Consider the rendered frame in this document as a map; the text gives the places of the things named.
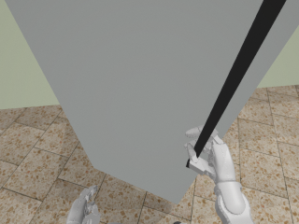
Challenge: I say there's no robot right hand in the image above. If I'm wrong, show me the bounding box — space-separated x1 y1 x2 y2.
184 124 236 185

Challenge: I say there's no robot left hand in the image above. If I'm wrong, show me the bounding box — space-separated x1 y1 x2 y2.
65 185 101 224

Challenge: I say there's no handle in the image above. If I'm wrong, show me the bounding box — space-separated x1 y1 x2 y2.
186 0 287 168

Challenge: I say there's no right robot forearm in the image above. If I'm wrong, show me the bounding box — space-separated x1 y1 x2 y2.
213 180 255 224

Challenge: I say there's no fridge door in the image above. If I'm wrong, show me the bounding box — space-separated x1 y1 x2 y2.
5 0 299 204

